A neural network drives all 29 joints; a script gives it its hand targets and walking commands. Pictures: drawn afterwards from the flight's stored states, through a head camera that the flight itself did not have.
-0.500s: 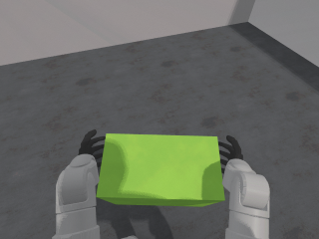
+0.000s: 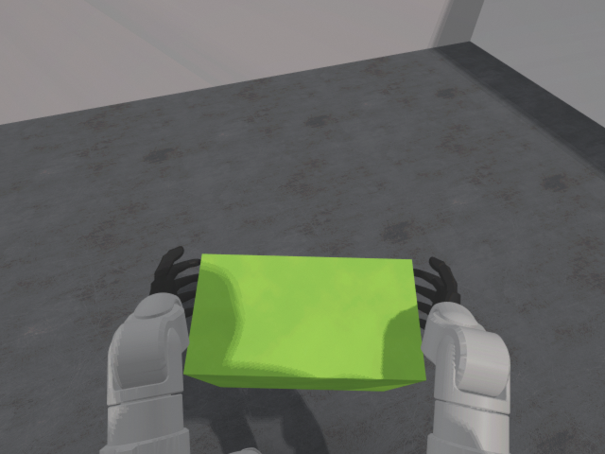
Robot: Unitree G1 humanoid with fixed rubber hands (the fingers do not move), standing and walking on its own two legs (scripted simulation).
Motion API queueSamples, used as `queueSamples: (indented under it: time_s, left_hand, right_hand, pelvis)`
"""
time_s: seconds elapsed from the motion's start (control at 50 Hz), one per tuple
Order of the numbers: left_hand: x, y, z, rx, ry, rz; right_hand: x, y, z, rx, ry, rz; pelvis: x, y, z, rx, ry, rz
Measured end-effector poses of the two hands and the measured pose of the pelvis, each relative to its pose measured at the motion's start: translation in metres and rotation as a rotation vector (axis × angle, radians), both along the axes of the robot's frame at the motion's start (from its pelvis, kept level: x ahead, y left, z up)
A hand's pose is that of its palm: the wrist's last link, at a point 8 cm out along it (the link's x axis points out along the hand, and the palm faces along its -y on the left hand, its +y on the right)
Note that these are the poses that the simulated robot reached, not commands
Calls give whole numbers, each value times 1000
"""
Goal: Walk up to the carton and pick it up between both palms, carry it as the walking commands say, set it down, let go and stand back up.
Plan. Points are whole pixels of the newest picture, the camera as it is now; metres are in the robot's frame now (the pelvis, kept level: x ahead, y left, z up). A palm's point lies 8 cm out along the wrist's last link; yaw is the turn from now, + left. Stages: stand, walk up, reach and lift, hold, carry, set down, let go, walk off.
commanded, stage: carry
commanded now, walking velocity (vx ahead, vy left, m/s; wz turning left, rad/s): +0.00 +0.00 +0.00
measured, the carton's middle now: (304, 331) +0.29 +0.00 -0.03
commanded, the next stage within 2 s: hold in 0.56 s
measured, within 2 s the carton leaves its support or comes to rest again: neither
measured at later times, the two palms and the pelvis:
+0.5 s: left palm (168, 305) +0.29 +0.16 +0.07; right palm (443, 315) +0.27 -0.18 +0.06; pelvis +0.00 +0.00 +0.00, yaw +0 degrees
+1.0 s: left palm (187, 314) +0.28 +0.14 +0.05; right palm (457, 317) +0.28 -0.20 +0.05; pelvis +0.00 -0.02 +0.01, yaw +0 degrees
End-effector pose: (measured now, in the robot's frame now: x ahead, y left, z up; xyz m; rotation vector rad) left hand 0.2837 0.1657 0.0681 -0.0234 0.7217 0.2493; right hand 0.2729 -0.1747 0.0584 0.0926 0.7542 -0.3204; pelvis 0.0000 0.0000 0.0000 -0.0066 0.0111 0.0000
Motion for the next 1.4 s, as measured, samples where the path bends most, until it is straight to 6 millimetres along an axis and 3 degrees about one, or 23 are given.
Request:
queueSamples:
  time_s: [0.62, 0.72, 0.96, 1.06, 1.2, 1.4]
  left_hand:
    - [4, -3, -7, 0, -9, -9]
    - [4, -10, -31, -7, -3, -36]
    - [-1, -20, -15, 0, -89, -11]
    - [-5, -28, -19, -4, -67, -7]
    - [2, -55, -37, -25, -5, -90]
    - [15, -61, -48, -48, -23, -58]
  right_hand:
    - [4, -3, -8, -7, -15, 27]
    - [-3, -12, -27, -64, -8, 49]
    - [4, -21, -10, -69, -104, 64]
    - [-1, -29, -17, -55, -84, 60]
    - [-13, -59, -38, -17, -36, -16]
    - [12, -66, -47, -4, -63, 6]
  pelvis:
    - [1, -2, 2, -1, -4, -2]
    - [5, -5, 9, -16, -35, 14]
    - [2, -19, 11, -11, -96, 9]
    - [1, -27, 12, -5, -107, 6]
    - [2, -34, 11, 1, -107, 2]
    - [15, -46, 11, 19, -89, -1]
